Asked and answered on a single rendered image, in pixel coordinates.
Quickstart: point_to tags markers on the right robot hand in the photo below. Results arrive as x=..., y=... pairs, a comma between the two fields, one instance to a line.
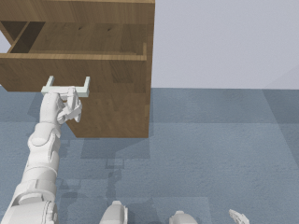
x=238, y=218

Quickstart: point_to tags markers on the robot thigh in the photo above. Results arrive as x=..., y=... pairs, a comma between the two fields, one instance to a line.
x=115, y=214
x=182, y=218

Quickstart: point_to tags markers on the left robot hand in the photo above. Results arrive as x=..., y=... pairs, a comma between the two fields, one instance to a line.
x=54, y=110

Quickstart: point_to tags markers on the handle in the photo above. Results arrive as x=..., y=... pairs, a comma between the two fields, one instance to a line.
x=82, y=91

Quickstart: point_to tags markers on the left robot forearm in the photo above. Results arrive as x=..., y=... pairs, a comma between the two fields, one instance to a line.
x=39, y=176

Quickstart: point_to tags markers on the robot left upper arm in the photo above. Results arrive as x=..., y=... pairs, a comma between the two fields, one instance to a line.
x=45, y=212

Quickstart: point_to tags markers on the right robot thigh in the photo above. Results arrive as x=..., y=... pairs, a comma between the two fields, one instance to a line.
x=182, y=218

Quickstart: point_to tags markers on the left robot thigh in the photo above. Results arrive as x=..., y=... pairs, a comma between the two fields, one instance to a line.
x=115, y=214

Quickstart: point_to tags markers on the cabinet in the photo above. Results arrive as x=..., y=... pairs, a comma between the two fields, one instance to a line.
x=103, y=114

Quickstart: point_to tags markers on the drawer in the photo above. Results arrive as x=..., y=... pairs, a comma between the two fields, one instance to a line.
x=113, y=55

